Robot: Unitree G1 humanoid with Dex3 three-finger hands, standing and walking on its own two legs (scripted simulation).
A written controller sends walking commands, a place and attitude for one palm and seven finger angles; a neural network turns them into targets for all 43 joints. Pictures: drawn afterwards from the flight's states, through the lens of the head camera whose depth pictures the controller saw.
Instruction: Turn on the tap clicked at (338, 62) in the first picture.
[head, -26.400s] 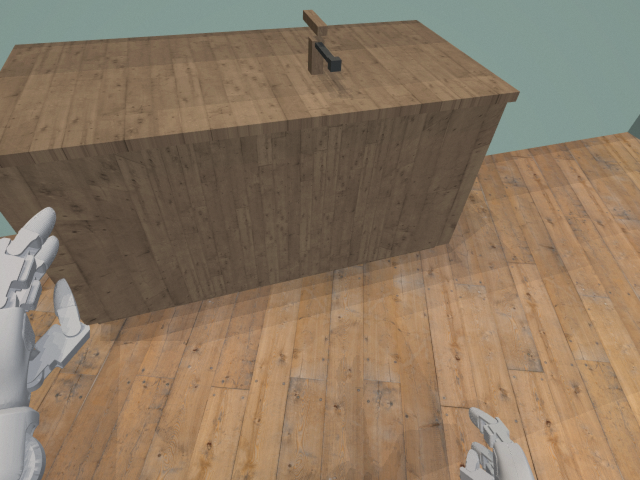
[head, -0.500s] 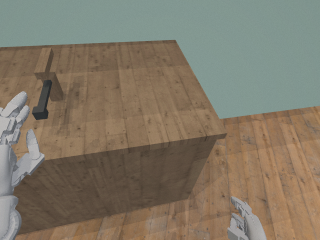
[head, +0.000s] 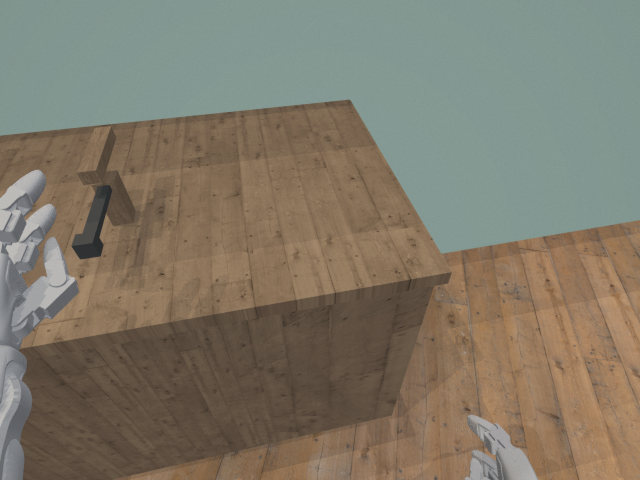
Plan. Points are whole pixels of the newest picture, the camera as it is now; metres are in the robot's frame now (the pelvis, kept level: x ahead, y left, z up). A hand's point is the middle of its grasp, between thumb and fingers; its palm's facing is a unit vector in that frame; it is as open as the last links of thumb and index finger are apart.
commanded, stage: turn the palm inward beside the body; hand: left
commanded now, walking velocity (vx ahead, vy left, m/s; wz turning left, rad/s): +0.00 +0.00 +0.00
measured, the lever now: (88, 245) +0.39 +0.38 +0.08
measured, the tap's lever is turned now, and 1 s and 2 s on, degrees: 0 0 0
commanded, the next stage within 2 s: reach beside the lever's end, fingers flat in 2.00 s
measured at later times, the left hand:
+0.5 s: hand (127, 346) +0.20 +0.21 +0.14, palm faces +0.44 -0.85 -0.30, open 7.4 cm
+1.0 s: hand (103, 359) +0.19 +0.23 +0.13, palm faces +0.46 -0.87 -0.20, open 7.4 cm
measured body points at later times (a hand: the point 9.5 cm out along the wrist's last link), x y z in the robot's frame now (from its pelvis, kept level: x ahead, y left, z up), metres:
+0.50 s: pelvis +0.00 -0.05 -0.02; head -0.01 -0.08 +0.43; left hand +0.18 +0.26 +0.16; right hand +0.21 -0.27 -0.11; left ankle -0.01 +0.09 -0.74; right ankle +0.03 -0.11 -0.74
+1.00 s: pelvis +0.02 -0.02 -0.02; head +0.01 -0.03 +0.43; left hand +0.16 +0.28 +0.14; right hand +0.22 -0.22 -0.09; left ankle -0.01 +0.09 -0.74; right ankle +0.03 -0.11 -0.74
